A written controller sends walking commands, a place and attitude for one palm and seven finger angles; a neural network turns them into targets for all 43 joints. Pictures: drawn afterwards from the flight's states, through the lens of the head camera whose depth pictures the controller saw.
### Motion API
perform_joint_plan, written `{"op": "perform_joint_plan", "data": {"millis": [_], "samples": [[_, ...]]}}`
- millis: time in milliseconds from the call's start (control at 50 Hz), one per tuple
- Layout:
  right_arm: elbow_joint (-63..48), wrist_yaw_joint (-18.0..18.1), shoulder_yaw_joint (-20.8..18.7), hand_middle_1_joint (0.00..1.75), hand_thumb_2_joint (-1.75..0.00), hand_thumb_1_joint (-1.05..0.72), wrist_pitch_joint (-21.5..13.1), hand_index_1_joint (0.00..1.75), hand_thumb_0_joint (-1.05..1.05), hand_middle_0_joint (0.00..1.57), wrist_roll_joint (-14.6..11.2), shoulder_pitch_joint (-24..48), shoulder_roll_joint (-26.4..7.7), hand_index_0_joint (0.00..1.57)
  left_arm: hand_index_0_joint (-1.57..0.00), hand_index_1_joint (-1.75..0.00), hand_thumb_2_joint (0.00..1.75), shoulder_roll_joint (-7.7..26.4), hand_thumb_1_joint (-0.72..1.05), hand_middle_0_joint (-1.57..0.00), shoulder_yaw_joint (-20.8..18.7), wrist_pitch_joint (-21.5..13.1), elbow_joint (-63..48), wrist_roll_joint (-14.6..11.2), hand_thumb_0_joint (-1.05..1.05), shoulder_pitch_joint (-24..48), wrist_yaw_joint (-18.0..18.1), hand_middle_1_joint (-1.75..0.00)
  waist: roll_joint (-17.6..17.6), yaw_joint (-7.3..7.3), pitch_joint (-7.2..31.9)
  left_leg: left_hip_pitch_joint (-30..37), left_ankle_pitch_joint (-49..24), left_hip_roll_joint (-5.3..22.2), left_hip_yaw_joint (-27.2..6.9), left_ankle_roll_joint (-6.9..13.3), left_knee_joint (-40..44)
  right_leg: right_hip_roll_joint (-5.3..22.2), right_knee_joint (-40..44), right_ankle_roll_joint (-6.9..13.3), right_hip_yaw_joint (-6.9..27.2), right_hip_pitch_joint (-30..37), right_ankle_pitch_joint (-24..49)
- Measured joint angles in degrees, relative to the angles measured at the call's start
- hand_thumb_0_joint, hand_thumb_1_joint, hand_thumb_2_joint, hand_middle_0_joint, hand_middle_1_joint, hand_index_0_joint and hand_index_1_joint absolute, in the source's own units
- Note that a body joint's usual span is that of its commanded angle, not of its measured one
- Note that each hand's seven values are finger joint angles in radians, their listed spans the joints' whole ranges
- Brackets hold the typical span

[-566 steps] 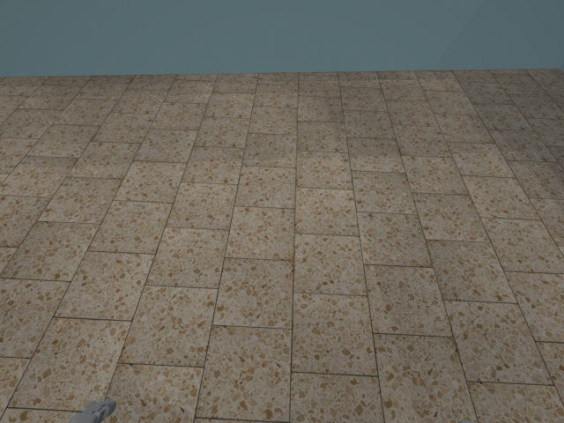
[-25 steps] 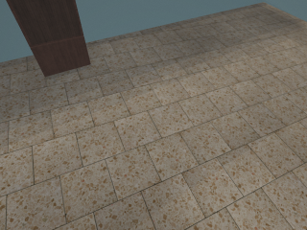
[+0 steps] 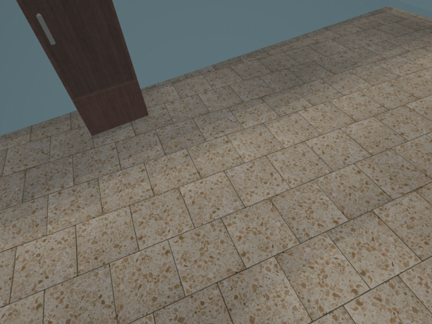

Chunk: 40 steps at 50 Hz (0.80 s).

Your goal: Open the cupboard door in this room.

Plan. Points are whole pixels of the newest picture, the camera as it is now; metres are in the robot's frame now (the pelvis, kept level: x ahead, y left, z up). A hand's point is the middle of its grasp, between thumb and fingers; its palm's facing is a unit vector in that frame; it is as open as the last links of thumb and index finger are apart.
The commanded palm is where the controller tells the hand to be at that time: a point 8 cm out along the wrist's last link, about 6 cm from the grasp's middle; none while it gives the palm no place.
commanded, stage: stand and wait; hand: left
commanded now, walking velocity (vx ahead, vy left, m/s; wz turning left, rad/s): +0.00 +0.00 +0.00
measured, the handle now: (45, 28) +1.47 +0.97 +0.00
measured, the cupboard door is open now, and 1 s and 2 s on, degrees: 0 0 0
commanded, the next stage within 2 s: turn or walk to find it in 0.10 s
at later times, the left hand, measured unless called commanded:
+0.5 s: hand out of the picture -0.04 +0.22 -0.18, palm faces +0.21 -0.96 -0.21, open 7.4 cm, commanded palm none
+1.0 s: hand out of the picture -0.06 +0.14 -0.15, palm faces +0.30 -0.92 -0.27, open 7.3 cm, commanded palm none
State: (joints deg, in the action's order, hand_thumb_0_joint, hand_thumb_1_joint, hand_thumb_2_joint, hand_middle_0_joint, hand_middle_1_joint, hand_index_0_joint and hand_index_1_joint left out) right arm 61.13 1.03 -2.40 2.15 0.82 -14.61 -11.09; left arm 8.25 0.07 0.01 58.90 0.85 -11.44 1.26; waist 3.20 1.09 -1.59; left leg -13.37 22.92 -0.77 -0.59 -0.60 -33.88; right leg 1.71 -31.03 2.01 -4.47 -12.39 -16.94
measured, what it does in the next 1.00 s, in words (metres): steps on the spot, turning left: left foot, then right foot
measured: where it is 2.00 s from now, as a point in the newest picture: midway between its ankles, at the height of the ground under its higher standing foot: outside the picture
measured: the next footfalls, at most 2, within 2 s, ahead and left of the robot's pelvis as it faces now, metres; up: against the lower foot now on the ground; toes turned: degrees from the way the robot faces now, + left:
left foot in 0.38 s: -0.02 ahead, +0.13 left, +0.00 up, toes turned +10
right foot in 0.80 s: -0.01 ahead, -0.13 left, +0.00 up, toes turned +17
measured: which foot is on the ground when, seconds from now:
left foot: up 0.00-0.36, down 0.38-0.80, up 0.82-1.00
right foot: down 0.00-0.38, up 0.40-0.78, down 0.80-1.00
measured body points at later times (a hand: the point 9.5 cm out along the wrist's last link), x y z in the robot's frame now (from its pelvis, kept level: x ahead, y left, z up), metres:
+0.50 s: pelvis -0.04 +0.02 +0.00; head -0.03 +0.04 +0.45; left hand -0.05 +0.27 -0.16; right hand +0.03 -0.21 -0.15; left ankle -0.06 +0.12 -0.74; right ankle -0.03 -0.10 -0.69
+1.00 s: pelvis -0.05 -0.05 +0.01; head -0.03 -0.08 +0.46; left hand -0.08 +0.19 -0.13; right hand +0.05 -0.27 -0.16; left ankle -0.12 +0.11 -0.68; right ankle -0.03 -0.12 -0.74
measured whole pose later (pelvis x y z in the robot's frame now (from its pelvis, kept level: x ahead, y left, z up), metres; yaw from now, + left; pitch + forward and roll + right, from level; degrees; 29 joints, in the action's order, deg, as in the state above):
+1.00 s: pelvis -0.05 -0.05 +0.01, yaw +16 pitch -1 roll +3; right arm 59.7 0.3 -3.8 3.1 1.0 -12.3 -13.0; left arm 8.4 -0.7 0.2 59.0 0.8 -13.6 1.4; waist 2.5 0.3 -2.5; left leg -21.4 23.6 -0.2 -2.5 -1.9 -52.8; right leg 1.8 -27.0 3.1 -4.9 -11.1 -15.0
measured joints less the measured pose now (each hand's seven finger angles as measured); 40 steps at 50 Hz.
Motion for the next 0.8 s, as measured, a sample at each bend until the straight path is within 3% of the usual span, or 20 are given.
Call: {"op": "perform_joint_plan", "data": {"millis": [100,220,300,360,380,460,560,640,720,780,800], "samples": [[1.8,0.0,-0.1,0.3,-0.9,-0.91,0.4,0.3,0.01,0.2,0.1,-1.2,0.4,0.2,-0.21,-0.3,0.89,0.3,0.94,-0.21,-0.8,-0.2,0.9,-0.1,0.0,-0.7,0.5,-0.3,-0.8,-0.61,-0.4,-2.6,1.7,1.8,-0.2,-0.2,-8.7,-0.6,3.5,1.1,-0.6,1.0,2.1],[3.0,0.1,-0.3,0.3,-0.9,-0.91,0.7,0.3,0.01,0.2,-0.1,-1.3,0.5,0.2,-0.21,-0.3,0.89,0.4,0.93,-0.21,-1.3,-0.2,2.1,0.1,0.0,-1.0,0.4,-0.3,-1.3,-0.94,-1.7,-2.6,3.4,3.0,0.4,-1.2,-10.2,-0.8,4.2,1.3,-2.6,0.5,3.0],[2.7,0.0,-0.2,0.3,-0.9,-0.91,0.6,0.3,0.01,0.2,-0.3,-0.4,0.8,0.2,-0.21,-0.3,0.89,0.8,0.92,-0.21,-1.9,0.1,2.3,0.3,0.01,-1.2,0.4,-0.3,-2.8,-1.48,-2.5,-1.3,3.5,2.6,2.0,-1.6,-6.7,0.5,2.7,0.7,-4.2,-0.6,2.7],[1.8,-0.1,-0.2,0.3,-0.9,-0.91,0.0,0.3,0.01,0.2,-0.4,0.3,0.9,0.2,-0.21,-0.3,0.89,1.5,0.91,-0.21,-2.3,0.7,2.4,0.1,0.01,-1.6,0.4,-0.3,-3.7,-1.44,-2.6,1.4,-2.4,2.4,3.3,-1.4,1.2,1.7,-0.3,-0.4,-5.8,-2.0,1.5],[1.6,-0.2,-0.2,0.3,-0.9,-0.91,-0.3,0.3,0.01,0.2,-0.3,0.5,1.0,0.2,-0.21,-0.3,0.89,1.9,0.91,-0.21,-2.5,1.1,2.4,-0.1,0.01,-1.8,0.4,-0.3,-4.3,-1.43,-2.6,1.9,-4.5,1.9,3.3,-0.6,3.0,2.5,-2.0,-0.9,-6.1,-2.7,0.8],[0.1,-0.3,-0.1,0.3,-0.9,-0.91,-0.8,0.3,0.01,0.2,0.4,1.2,1.9,0.2,-0.2,-0.3,0.89,3.3,0.91,-0.2,-3.0,3.3,2.5,-0.2,0.01,-2.1,0.2,-0.3,-6.1,-1.82,-1.6,1.7,-5.8,0.2,3.2,2.1,3.6,2.8,-15.1,-3.6,-2.1,-7.6,-8.5],[-1.5,-0.1,0.2,0.3,-0.9,-0.9,-1.1,0.3,0.01,0.2,0.6,2.2,1.8,0.2,-0.2,-0.3,0.89,3.9,0.91,-0.2,-3.3,3.3,1.2,-0.1,0.01,-0.6,-0.2,-0.3,-4.4,-1.44,-0.9,1.6,-9.1,-0.2,0.7,2.5,7.6,2.2,-24.4,-5.1,1.3,-11.0,-8.1],[-3.0,-0.3,-0.1,0.3,-0.9,-0.9,-1.1,0.3,0.01,0.2,0.7,3.0,1.3,0.2,-0.2,-0.3,0.9,4.3,0.91,-0.2,-3.4,3.0,-0.7,-0.2,0.01,1.3,-0.1,-0.29,-3.4,-0.91,-1.1,0.5,-10.6,-0.7,-1.2,2.1,8.4,2.1,-22.0,-5.9,3.0,-10.3,-8.6],[-3.8,-0.4,-0.4,0.3,-0.9,-0.9,-0.8,0.3,0.01,0.2,0.9,3.6,0.5,0.2,-0.2,-0.3,0.9,4.2,0.91,-0.2,-3.0,2.4,-2.2,-0.4,0.01,2.9,0.2,-0.29,-2.4,-0.46,-1.4,-0.9,-11.3,-1.1,-2.7,1.2,7.9,1.3,-14.4,-5.8,3.3,-7.4,-8.6],[-3.7,-0.4,-0.7,0.3,-0.9,-0.9,-0.7,0.3,0.01,0.2,0.7,3.5,-0.2,0.2,-0.2,-0.3,0.9,3.8,0.91,-0.2,-2.4,1.3,-2.7,-0.4,0.01,2.9,0.2,-0.29,-2.0,-0.61,-1.1,-2.2,-10.7,-1.4,-3.1,-0.1,6.0,0.8,-3.3,-5.6,2.5,-2.8,-2.5],[-3.5,-0.5,-0.8,0.3,-0.9,-0.9,-0.6,0.3,0.01,0.2,0.5,3.5,-0.6,0.2,-0.2,-0.3,0.9,3.4,0.91,-0.2,-2.2,0.8,-2.4,-0.3,0.01,2.7,0.3,-0.29,-1.3,-0.75,-1.1,-2.8,-10.0,-1.2,-3.3,-0.6,4.4,0.4,-0.7,-4.7,2.1,-1.6,-0.4]]}}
